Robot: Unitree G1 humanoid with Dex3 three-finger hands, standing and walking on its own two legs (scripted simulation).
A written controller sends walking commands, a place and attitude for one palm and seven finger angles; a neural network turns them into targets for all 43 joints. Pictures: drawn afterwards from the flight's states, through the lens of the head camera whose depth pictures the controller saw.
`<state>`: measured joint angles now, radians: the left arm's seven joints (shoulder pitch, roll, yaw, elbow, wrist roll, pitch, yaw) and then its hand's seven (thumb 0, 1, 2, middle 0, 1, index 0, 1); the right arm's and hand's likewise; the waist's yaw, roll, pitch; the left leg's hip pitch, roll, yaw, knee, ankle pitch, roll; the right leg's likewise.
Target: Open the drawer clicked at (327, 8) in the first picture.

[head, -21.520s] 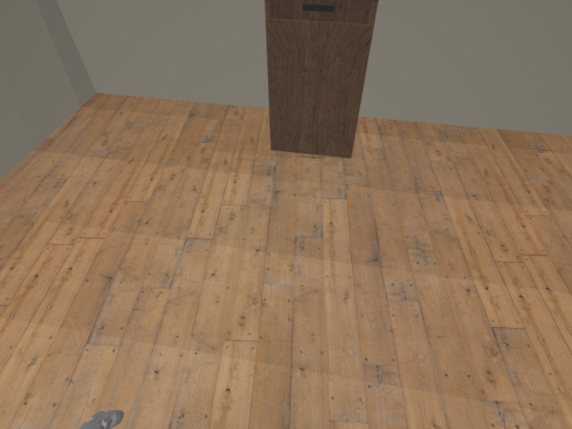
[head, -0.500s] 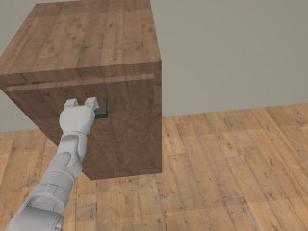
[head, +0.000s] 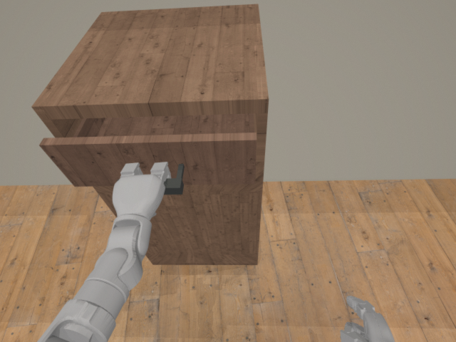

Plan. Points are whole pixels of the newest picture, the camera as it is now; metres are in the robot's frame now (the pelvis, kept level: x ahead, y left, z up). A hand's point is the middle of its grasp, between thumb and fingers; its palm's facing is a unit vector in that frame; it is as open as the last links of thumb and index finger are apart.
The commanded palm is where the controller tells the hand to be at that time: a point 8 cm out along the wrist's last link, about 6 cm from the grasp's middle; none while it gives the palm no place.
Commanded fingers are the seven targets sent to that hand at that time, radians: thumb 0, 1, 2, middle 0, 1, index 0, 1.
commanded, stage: pull the drawer open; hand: left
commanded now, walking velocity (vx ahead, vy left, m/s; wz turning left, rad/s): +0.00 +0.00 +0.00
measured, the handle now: (152, 178) +0.41 +0.19 +0.03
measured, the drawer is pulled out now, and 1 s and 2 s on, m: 0.07 0.14 0.23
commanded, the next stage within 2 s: none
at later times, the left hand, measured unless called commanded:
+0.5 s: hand (148, 213) +0.34 +0.19 +0.01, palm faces -0.01 -0.08 -1.00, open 5.8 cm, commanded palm +0.29 +0.19 +0.07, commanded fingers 0.00 0.90 0.90 -0.40 -1.35 -0.40 -1.35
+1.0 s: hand (142, 238) +0.29 +0.19 +0.01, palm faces +0.02 -0.07 -1.00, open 5.8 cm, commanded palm +0.26 +0.19 +0.07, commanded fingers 0.00 0.90 0.90 -0.40 -1.35 -0.40 -1.35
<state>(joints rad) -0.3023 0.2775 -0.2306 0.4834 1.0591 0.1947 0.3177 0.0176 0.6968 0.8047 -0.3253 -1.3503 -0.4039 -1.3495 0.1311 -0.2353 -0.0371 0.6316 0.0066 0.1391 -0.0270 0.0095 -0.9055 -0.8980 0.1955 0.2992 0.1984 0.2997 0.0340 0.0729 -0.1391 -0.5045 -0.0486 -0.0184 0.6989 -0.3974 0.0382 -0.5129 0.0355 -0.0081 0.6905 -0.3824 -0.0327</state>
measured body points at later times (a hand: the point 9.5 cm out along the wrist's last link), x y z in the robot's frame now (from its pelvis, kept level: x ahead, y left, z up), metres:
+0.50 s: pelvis -0.01 -0.01 +0.00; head +0.02 -0.04 +0.45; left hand +0.34 +0.19 +0.07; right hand +0.09 -0.28 -0.13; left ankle -0.04 +0.10 -0.72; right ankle -0.03 -0.10 -0.72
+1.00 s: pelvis -0.01 -0.01 +0.00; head +0.01 -0.04 +0.45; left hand +0.28 +0.19 +0.07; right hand +0.20 -0.22 -0.11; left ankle -0.04 +0.10 -0.72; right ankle -0.03 -0.10 -0.72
